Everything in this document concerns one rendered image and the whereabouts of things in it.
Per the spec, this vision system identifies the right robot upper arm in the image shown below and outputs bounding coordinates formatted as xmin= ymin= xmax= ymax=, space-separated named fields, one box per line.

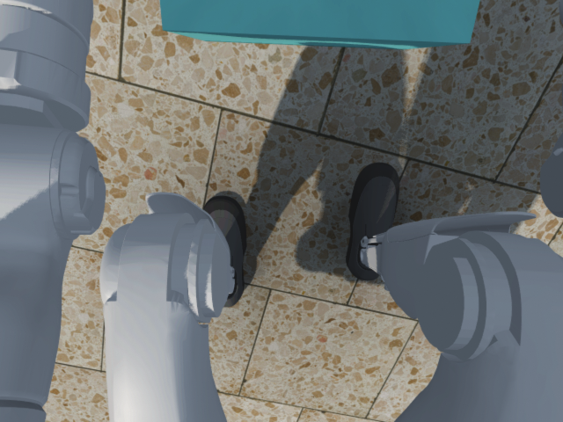
xmin=540 ymin=133 xmax=563 ymax=218

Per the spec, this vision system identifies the robot left forearm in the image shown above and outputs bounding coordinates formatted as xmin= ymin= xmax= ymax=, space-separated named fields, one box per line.
xmin=0 ymin=0 xmax=93 ymax=132

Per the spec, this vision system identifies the left robot upper arm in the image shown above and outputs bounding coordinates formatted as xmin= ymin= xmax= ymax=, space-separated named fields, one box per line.
xmin=0 ymin=123 xmax=106 ymax=422

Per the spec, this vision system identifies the carton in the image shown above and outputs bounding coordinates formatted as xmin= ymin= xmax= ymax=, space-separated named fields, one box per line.
xmin=160 ymin=0 xmax=480 ymax=49

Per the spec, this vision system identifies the right robot foot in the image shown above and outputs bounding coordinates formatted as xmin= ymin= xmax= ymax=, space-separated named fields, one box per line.
xmin=346 ymin=163 xmax=399 ymax=280

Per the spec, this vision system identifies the robot left thigh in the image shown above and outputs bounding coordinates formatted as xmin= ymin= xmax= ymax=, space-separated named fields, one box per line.
xmin=103 ymin=213 xmax=227 ymax=422

